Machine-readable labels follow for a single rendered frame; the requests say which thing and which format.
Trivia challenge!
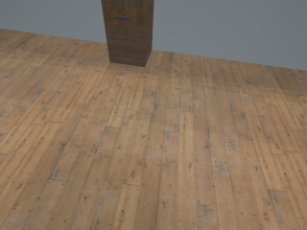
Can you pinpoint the cabinet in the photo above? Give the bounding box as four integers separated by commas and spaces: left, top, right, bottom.
101, 0, 154, 67

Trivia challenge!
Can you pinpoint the handle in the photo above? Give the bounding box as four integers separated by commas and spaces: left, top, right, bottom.
115, 14, 130, 21

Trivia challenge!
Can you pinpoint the drawer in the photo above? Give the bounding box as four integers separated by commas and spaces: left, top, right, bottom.
104, 5, 144, 27

